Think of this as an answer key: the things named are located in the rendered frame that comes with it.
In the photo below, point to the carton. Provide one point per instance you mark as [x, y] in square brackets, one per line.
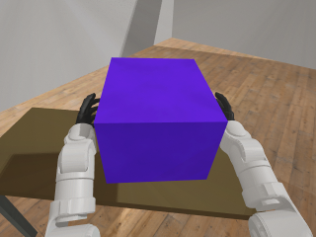
[157, 121]

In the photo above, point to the right robot forearm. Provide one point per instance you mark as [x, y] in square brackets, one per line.
[261, 190]

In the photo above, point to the right robot upper arm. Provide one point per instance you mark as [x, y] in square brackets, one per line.
[277, 223]

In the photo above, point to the left robot forearm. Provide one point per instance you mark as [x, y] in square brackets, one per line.
[73, 198]

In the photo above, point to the right robot hand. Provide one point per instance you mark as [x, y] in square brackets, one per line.
[225, 106]

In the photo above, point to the left robot hand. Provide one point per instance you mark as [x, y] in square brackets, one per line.
[85, 111]

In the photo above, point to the left robot upper arm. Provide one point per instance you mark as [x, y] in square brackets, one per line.
[83, 230]

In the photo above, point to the table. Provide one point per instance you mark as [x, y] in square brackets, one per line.
[29, 153]

